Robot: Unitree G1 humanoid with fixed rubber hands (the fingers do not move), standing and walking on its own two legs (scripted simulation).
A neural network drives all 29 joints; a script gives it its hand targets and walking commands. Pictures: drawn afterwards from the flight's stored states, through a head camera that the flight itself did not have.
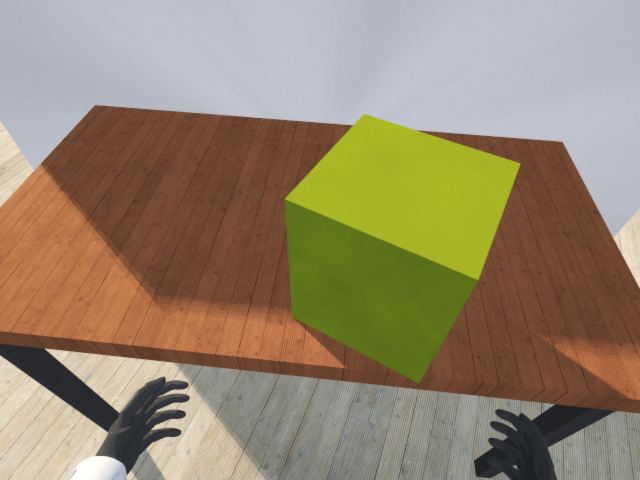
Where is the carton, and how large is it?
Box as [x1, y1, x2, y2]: [285, 114, 520, 382]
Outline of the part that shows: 363,114 285,198 292,316 411,379 419,382 478,279 520,163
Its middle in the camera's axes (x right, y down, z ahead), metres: +0.10 +0.01 +0.54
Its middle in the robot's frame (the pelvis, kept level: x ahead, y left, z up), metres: +0.41 -0.04 +0.06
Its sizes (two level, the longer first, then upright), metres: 0.210 0.200 0.250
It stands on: a table, 0.71 m high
